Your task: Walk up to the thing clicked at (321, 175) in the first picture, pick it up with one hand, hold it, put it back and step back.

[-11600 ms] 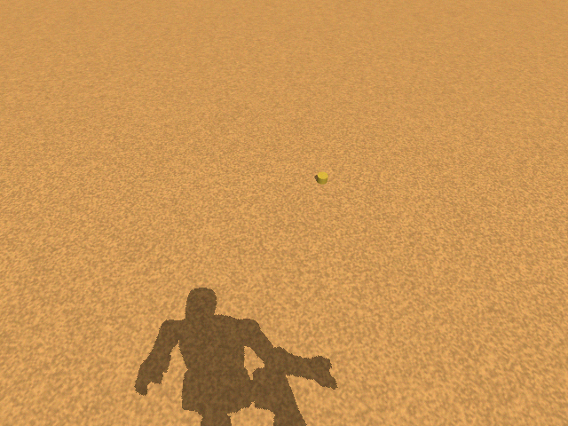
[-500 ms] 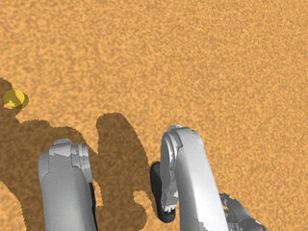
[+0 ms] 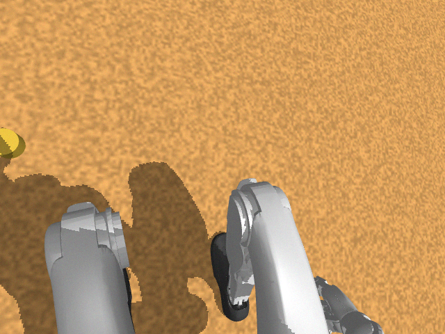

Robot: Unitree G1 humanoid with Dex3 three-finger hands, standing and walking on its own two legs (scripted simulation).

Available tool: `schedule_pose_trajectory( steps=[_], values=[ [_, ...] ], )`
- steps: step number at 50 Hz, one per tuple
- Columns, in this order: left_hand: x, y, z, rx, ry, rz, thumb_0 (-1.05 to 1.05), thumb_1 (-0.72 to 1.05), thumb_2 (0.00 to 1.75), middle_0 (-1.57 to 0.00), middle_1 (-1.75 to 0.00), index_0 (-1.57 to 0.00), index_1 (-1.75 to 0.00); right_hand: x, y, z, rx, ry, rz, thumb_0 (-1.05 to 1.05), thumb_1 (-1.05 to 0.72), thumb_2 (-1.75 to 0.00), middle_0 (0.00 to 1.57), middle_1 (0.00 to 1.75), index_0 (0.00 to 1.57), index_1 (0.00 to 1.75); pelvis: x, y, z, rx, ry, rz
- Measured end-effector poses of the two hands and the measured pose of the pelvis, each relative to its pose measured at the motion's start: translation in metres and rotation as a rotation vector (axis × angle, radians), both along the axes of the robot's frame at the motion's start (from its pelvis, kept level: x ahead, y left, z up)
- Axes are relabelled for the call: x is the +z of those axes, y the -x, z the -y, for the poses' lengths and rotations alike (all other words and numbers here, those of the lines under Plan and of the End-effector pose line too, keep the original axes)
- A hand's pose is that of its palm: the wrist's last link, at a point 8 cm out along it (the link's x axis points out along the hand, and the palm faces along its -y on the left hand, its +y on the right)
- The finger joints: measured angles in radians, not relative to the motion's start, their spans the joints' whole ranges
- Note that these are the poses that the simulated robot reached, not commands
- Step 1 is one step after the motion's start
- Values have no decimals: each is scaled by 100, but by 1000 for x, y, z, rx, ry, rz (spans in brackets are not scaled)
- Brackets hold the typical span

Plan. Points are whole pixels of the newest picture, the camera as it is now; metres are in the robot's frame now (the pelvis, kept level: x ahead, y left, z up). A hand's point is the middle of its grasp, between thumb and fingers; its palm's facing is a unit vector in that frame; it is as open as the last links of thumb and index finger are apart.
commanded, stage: rise first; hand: left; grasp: from above
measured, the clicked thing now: (6, 143) +0.45 +0.35 -0.29
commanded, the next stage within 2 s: approach in 1.18 s
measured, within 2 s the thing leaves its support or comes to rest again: neither
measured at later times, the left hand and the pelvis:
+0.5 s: hand out of the picture +0.40 +0.39 -0.17, palm faces -0.44 -0.11 -0.89, open 13.2 cm; pelvis +0.00 +0.00 +0.00, yaw +0 degrees
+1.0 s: hand out of the picture +0.40 +0.38 -0.17, palm faces -0.45 -0.12 -0.88, open 12.6 cm; pelvis -0.01 +0.00 +0.00, yaw +0 degrees
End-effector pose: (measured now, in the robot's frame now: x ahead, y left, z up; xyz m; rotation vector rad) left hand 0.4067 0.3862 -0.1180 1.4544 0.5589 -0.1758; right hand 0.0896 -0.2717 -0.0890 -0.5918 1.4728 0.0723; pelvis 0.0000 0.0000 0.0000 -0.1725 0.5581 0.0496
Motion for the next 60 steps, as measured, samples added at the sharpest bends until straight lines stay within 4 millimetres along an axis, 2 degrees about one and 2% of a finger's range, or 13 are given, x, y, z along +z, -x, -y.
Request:
schedule_pose_trajectory(
  steps=[12, 40, 60],
  values=[
    [-1, -2, -3, -2, -1, -2, 0, -44, 93, -20, -92, -19, -94, 3, 7, -3, -2, 2, -12, 0, -91, -90, 20, 30, 20, 30, 0, 0, -2, -1, 8, 5],
    [16, 0, -1, -18, -6, -6, 0, -33, 85, -31, -82, -29, -84, 5, 5, -3, -10, -18, 26, 0, -91, -90, 20, 30, 20, 30, 5, 5, 0, 6, 2, 10],
    [7, 2, 0, -21, -7, 2, 0, -24, 77, -39, -73, -37, -76, 3, 11, -4, -6, -9, 20, 0, -91, -90, 20, 30, 20, 30, 0, 5, -1, 3, 4, 16]
  ],
)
